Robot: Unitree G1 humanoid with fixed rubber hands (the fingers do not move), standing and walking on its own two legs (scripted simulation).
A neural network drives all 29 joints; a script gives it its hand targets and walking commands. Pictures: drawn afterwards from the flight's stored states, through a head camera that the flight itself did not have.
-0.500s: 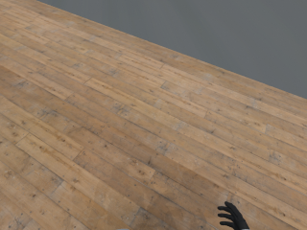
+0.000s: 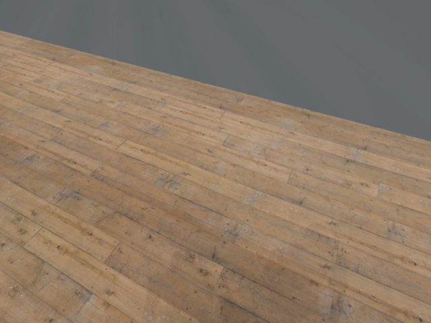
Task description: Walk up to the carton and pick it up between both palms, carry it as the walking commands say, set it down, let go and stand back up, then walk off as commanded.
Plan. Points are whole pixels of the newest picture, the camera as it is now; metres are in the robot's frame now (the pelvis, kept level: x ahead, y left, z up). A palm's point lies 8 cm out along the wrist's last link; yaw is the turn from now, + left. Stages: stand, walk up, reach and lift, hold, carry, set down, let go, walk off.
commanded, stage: stand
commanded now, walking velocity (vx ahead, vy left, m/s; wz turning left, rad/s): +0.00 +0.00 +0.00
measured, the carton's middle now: out of the picture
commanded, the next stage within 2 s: none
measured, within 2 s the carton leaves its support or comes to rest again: neither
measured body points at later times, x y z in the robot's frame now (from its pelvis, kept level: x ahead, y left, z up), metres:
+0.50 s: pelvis +0.02 +0.01 +0.00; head +0.02 +0.01 +0.45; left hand +0.00 +0.22 -0.16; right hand +0.01 -0.21 -0.16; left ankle -0.04 +0.10 -0.74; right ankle -0.04 -0.13 -0.74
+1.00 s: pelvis +0.02 +0.01 +0.00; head +0.03 +0.01 +0.45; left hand +0.00 +0.21 -0.17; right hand -0.01 -0.20 -0.16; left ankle -0.04 +0.10 -0.74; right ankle -0.04 -0.13 -0.74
